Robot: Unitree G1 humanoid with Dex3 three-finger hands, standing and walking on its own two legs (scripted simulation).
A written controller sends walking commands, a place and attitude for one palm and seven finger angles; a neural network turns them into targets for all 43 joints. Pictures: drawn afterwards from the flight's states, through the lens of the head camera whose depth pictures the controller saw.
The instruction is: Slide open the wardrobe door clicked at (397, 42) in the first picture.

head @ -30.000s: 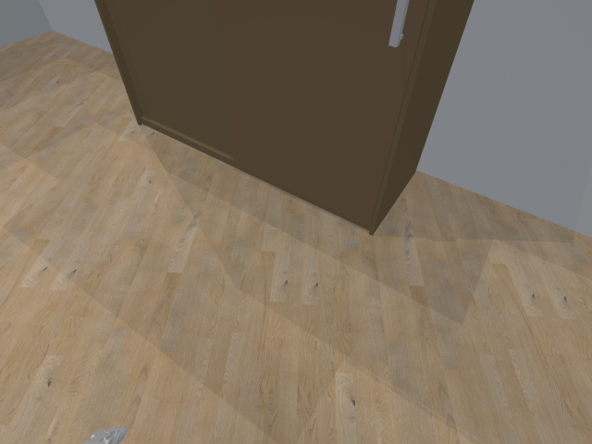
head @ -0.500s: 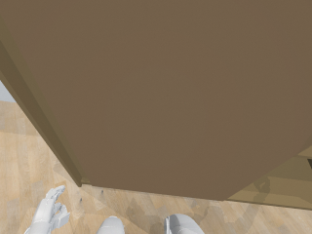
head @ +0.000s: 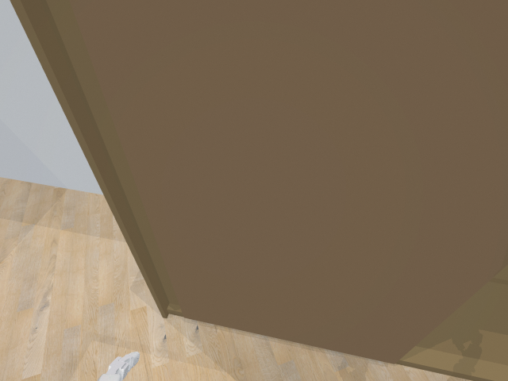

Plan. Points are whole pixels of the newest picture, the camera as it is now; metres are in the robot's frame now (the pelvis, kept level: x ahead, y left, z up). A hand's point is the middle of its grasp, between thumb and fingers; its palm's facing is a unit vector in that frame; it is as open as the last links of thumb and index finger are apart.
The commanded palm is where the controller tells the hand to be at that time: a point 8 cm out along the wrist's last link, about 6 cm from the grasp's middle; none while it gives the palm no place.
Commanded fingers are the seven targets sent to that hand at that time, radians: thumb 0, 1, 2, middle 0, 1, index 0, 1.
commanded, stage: stop walking and hold the door there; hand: right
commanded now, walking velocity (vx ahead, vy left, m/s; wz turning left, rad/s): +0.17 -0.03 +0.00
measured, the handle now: out of the picture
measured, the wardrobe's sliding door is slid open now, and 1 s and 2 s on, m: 0.68 0.69 0.69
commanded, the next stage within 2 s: loosen the grip on the handle in 1.50 s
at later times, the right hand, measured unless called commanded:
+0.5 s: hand out of the picture +0.35 -0.39 +0.17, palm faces +0.62 +0.73 -0.29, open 6.2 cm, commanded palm +0.30 -0.42 +0.14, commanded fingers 0.00 -0.90 -0.90 0.45 1.40 0.45 1.40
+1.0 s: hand out of the picture +0.35 -0.38 +0.16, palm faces +0.45 +0.87 -0.19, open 5.6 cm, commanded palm +0.31 -0.42 +0.14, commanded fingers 0.00 -0.90 -0.90 0.45 1.40 0.45 1.40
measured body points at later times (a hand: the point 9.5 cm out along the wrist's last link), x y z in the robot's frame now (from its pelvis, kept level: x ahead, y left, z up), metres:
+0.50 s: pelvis +0.02 -0.01 +0.00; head +0.01 +0.01 +0.44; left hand +0.13 +0.27 -0.12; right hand +0.31 -0.42 +0.19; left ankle -0.03 +0.12 -0.74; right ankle +0.04 -0.13 -0.72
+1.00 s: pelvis -0.05 -0.09 -0.01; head +0.00 -0.09 +0.44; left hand +0.12 +0.11 -0.12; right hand +0.32 -0.42 +0.18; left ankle -0.09 +0.01 -0.74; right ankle +0.03 -0.19 -0.74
